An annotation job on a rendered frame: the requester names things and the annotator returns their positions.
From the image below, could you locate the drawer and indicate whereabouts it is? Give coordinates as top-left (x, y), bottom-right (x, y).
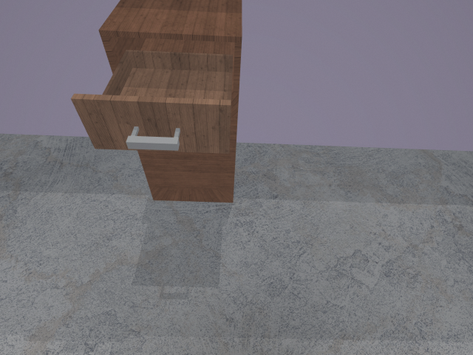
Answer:
top-left (71, 50), bottom-right (233, 154)

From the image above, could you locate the cabinet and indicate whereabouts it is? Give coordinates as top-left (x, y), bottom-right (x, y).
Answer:
top-left (99, 0), bottom-right (242, 203)

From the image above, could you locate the handle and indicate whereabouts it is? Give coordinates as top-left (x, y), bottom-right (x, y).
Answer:
top-left (126, 126), bottom-right (180, 151)

